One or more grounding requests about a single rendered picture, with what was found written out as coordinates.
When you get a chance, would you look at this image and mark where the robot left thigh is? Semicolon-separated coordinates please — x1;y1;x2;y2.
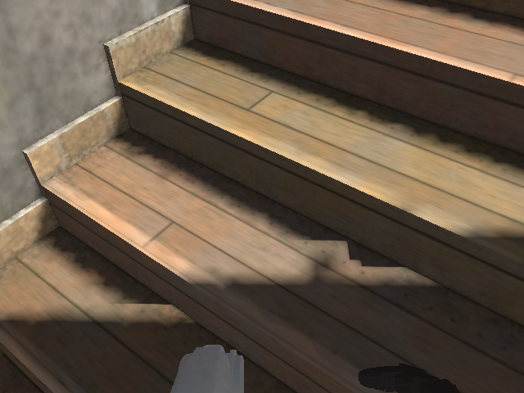
170;346;244;393

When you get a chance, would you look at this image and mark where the robot right hand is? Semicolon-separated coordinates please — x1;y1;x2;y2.
359;364;460;393

